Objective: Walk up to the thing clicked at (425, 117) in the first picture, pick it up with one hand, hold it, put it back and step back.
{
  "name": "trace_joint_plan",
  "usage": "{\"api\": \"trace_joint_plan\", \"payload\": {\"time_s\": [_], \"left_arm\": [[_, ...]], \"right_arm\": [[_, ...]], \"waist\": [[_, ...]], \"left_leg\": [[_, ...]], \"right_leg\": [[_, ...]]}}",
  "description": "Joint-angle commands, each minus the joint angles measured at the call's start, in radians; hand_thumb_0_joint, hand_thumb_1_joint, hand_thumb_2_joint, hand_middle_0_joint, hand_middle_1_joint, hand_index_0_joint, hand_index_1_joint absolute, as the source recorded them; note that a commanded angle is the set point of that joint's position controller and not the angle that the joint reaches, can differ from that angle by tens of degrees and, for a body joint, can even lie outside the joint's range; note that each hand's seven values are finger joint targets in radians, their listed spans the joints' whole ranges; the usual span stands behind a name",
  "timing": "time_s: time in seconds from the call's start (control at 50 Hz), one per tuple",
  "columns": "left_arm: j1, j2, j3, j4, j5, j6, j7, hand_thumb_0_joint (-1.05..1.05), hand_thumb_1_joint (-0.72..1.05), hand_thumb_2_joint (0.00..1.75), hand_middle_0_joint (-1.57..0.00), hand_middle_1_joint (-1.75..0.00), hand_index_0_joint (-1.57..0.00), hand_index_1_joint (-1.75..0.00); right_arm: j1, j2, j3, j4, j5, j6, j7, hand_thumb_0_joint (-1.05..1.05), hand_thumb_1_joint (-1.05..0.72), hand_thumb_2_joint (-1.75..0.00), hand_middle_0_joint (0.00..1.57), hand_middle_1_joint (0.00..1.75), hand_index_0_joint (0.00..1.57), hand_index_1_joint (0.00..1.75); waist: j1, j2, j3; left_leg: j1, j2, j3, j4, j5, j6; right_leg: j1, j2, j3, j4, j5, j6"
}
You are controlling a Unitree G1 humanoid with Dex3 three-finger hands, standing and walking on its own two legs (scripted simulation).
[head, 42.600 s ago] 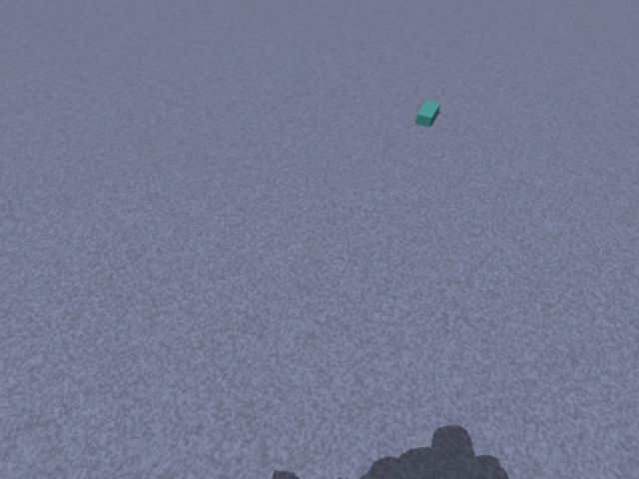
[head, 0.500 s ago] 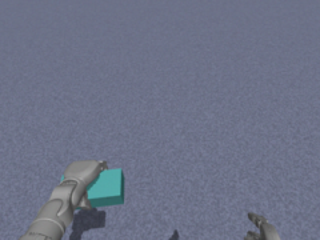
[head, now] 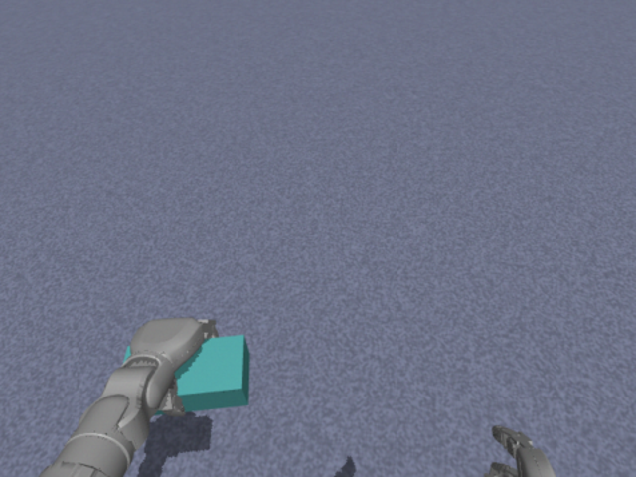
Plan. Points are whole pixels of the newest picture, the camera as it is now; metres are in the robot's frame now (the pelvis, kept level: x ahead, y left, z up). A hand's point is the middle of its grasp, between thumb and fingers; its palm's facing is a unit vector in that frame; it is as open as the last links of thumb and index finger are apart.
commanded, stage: hold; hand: left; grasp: from above
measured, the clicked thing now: (187, 375) +0.29 +0.21 -0.08
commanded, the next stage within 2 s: crouch in 0.06 s
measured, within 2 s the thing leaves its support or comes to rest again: neither
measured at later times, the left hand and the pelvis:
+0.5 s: hand (188, 386) +0.28 +0.21 -0.11, palm faces -0.50 +0.00 -0.87, open 11.3 cm; pelvis +0.00 +0.00 -0.01, yaw +1 degrees
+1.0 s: hand (235, 403) +0.34 +0.20 -0.35, palm faces -0.46 +0.04 -0.89, open 11.3 cm; pelvis -0.05 +0.01 -0.21, yaw +0 degrees
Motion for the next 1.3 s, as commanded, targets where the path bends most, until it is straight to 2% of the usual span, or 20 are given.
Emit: {"api": "trace_joint_plan", "payload": {"time_s": [0.0,0.12,0.14,0.16,0.24,0.38,0.44,0.48,0.54,0.58,0.68,0.72,0.74,0.78,0.84,0.94,1.0,1.18,1.2,1.28], "left_arm": [[-0.378,0.224,0.138,-0.202,-0.008,0.001,0.061,0.00,0.56,1.08,-0.98,-0.77,-0.95,-0.81],[-0.375,0.227,0.139,-0.219,-0.008,-0.003,0.053,0.00,0.57,1.08,-1.02,-0.74,-0.98,-0.78],[-0.369,0.226,0.140,-0.213,-0.010,-0.003,0.052,0.00,0.63,1.00,-1.02,-0.79,-1.02,-0.80],[-0.346,0.203,0.122,-0.202,-0.006,-0.001,0.051,0.00,0.55,0.98,-0.94,-0.71,-0.94,-0.73],[-0.343,0.191,0.118,-0.162,0.002,-0.008,0.071,0.00,0.50,1.03,-0.95,-0.74,-0.92,-0.77],[-0.388,0.145,0.105,-0.016,0.057,-0.033,0.209,0.00,0.49,1.02,-0.95,-0.71,-0.92,-0.74],[-0.470,0.127,0.092,0.076,0.087,-0.034,0.268,0.00,0.53,1.02,-0.96,-0.75,-0.94,-0.77],[-0.518,0.134,0.101,0.130,0.117,-0.039,0.311,0.00,0.54,1.03,-0.98,-0.74,-0.95,-0.77],[-0.529,0.078,0.087,0.219,0.147,-0.044,0.369,0.00,0.52,0.95,-0.95,-0.72,-0.93,-0.74],[-0.581,0.081,0.093,0.246,0.174,-0.042,0.408,0.00,0.52,0.93,-0.95,-0.71,-0.93,-0.73],[-0.691,0.109,0.127,0.297,0.183,-0.009,0.483,0.00,0.57,0.95,-0.99,-0.71,-0.97,-0.73],[-0.702,0.145,0.151,0.330,0.184,0.003,0.492,0.00,0.61,0.96,-1.02,-0.70,-1.00,-0.72],[-0.667,0.153,0.163,0.352,0.184,0.009,0.493,0.00,0.62,0.95,-1.03,-0.68,-1.01,-0.71],[-0.674,0.144,0.157,0.339,0.174,0.019,0.490,0.00,0.67,1.01,-1.08,-0.70,-1.05,-0.73],[-0.707,0.159,0.166,0.367,0.167,0.030,0.477,0.00,0.69,1.04,-1.11,-0.72,-1.07,-0.76],[-0.793,0.161,0.167,0.357,0.165,0.018,0.461,0.00,0.66,1.06,-1.07,-0.74,-1.04,-0.78],[-0.853,0.149,0.160,0.388,0.160,0.001,0.460,0.00,0.68,1.06,-1.08,-0.75,-1.05,-0.78],[-0.933,0.202,0.192,0.425,0.203,-0.034,0.520,0.00,0.68,1.12,-1.08,-0.78,-1.05,-0.81],[-0.929,0.198,0.196,0.430,0.206,-0.030,0.528,0.00,0.66,1.14,-1.07,-0.78,-1.04,-0.81],[-0.980,0.181,0.194,0.453,0.209,-0.020,0.541,0.00,0.70,1.13,-1.10,-0.78,-1.07,-0.81]], "right_arm": [[-0.075,-0.131,-0.047,-0.128,-0.003,-0.036,-0.008,0.00,-0.89,-0.90,0.20,0.30,0.20,0.30],[-0.080,-0.131,-0.049,-0.135,-0.003,-0.034,-0.007,0.00,-0.90,-0.90,0.20,0.30,0.20,0.30],[-0.077,-0.131,-0.048,-0.135,-0.003,-0.033,-0.007,0.00,-0.92,-0.91,0.20,0.30,0.20,0.30],[-0.072,-0.130,-0.048,-0.136,-0.003,-0.032,-0.006,0.00,-0.88,-0.90,0.20,0.30,0.20,0.30],[-0.064,-0.132,-0.050,-0.132,-0.005,-0.027,-0.004,0.00,-0.89,-0.90,0.20,0.30,0.20,0.30],[-0.024,-0.134,-0.059,-0.095,-0.024,-0.019,0.012,0.00,-0.89,-0.90,0.20,0.30,0.20,0.30],[0.012,-0.145,-0.068,-0.061,-0.036,-0.025,0.024,0.00,-0.89,-0.90,0.20,0.30,0.20,0.30],[0.042,-0.149,-0.075,-0.044,-0.044,-0.032,0.030,0.00,-0.89,-0.90,0.20,0.30,0.20,0.30],[0.076,-0.150,-0.089,-0.044,-0.059,-0.042,0.041,0.00,-0.89,-0.90,0.20,0.30,0.20,0.30],[0.098,-0.158,-0.097,-0.046,-0.067,-0.050,0.044,0.00,-0.89,-0.90,0.20,0.30,0.20,0.30],[0.123,-0.162,-0.103,-0.029,-0.085,-0.072,0.032,0.00,-0.89,-0.90,0.20,0.30,0.20,0.30],[0.133,-0.169,-0.105,-0.022,-0.092,-0.079,0.025,0.00,-0.89,-0.90,0.20,0.30,0.20,0.30],[0.134,-0.171,-0.105,-0.024,-0.095,-0.081,0.024,0.00,-0.89,-0.90,0.20,0.30,0.20,0.30],[0.133,-0.166,-0.106,-0.032,-0.098,-0.086,0.022,0.00,-0.89,-0.90,0.20,0.30,0.20,0.30],[0.141,-0.166,-0.107,-0.020,-0.105,-0.093,0.020,0.00,-0.90,-0.90,0.20,0.30,0.20,0.30],[0.143,-0.171,-0.108,-0.016,-0.114,-0.107,0.021,0.00,-0.89,-0.90,0.20,0.30,0.20,0.30],[0.140,-0.172,-0.098,-0.004,-0.122,-0.118,0.026,0.00,-0.89,-0.90,0.20,0.30,0.20,0.30],[0.164,-0.183,-0.082,0.024,-0.148,-0.151,0.066,0.00,-0.90,-0.90,0.20,0.30,0.20,0.30],[0.165,-0.183,-0.079,0.027,-0.152,-0.153,0.072,0.00,-0.90,-0.90,0.20,0.30,0.20,0.30],[0.173,-0.185,-0.076,0.034,-0.166,-0.160,0.092,0.00,-0.90,-0.90,0.20,0.30,0.20,0.30]], "waist": [[-0.001,-0.011,-0.266],[0.006,-0.010,-0.280],[0.002,-0.023,-0.275],[0.002,-0.019,-0.252],[-0.009,-0.040,-0.227],[-0.035,-0.055,-0.227],[-0.062,-0.050,-0.269],[-0.071,-0.037,-0.313],[-0.083,-0.018,-0.356],[-0.086,0.005,-0.430],[-0.096,0.060,-0.566],[-0.105,0.041,-0.625],[-0.095,0.034,-0.648],[-0.094,0.046,-0.720],[-0.116,0.027,-0.702],[-0.136,0.064,-0.744],[-0.164,0.077,-0.739],[-0.186,0.134,-0.863],[-0.181,0.149,-0.878],[-0.208,0.173,-0.884]], "left_leg": [[0.123,-0.025,-0.011,-0.066,0.191,0.005],[0.134,-0.027,-0.013,-0.064,0.204,0.005],[0.129,-0.027,-0.014,-0.064,0.208,0.006],[0.124,-0.025,-0.013,-0.068,0.202,0.004],[0.103,-0.026,-0.014,-0.065,0.178,0.006],[0.023,-0.028,-0.017,0.015,0.122,-0.002],[-0.045,-0.025,-0.020,0.111,0.110,-0.007],[-0.146,-0.028,-0.019,0.207,0.103,-0.007],[-0.268,-0.021,-0.026,0.343,0.069,-0.012],[-0.354,-0.023,-0.028,0.425,0.036,-0.011],[-0.527,-0.017,-0.048,0.592,-0.018,-0.006],[-0.625,-0.017,-0.048,0.675,-0.030,0.005],[-0.671,-0.020,-0.049,0.706,-0.030,0.006],[-0.737,-0.028,-0.037,0.765,-0.053,0.009],[-0.872,-0.030,-0.035,0.830,-0.135,0.012],[-0.943,-0.027,-0.062,0.912,-0.256,0.003],[-0.997,-0.026,-0.083,0.969,-0.318,0.002],[-1.105,-0.032,-0.073,1.152,-0.249,0.004],[-1.107,-0.034,-0.072,1.172,-0.225,0.001],[-1.137,-0.032,-0.064,1.246,-0.185,0.002]], "right_leg": [[0.071,0.042,-0.012,-0.069,0.137,-0.032],[0.085,0.040,-0.012,-0.071,0.147,-0.032],[0.084,0.041,-0.012,-0.070,0.151,-0.031],[0.077,0.042,-0.014,-0.072,0.145,-0.033],[0.061,0.040,-0.015,-0.073,0.125,-0.032],[-0.059,0.036,-0.019,-0.005,0.071,-0.032],[-0.159,0.037,-0.021,0.077,0.066,-0.031],[-0.238,0.034,-0.015,0.165,0.067,-0.032],[-0.403,0.038,-0.025,0.304,0.031,-0.044],[-0.483,0.036,-0.025,0.393,0.006,-0.046],[-0.685,0.041,-0.040,0.587,-0.044,-0.056],[-0.727,0.040,-0.039,0.662,-0.053,-0.057],[-0.742,0.038,-0.038,0.700,-0.054,-0.059],[-0.760,0.034,-0.036,0.750,-0.063,-0.058],[-0.836,0.027,-0.035,0.810,-0.119,-0.054],[-1.015,0.028,-0.052,0.921,-0.246,-0.063],[-1.137,0.026,-0.062,0.987,-0.305,-0.065],[-1.269,0.018,-0.073,1.154,-0.245,-0.062],[-1.285,0.016,-0.073,1.177,-0.225,-0.063],[-1.331,0.011,-0.077,1.227,-0.184,-0.059]]}}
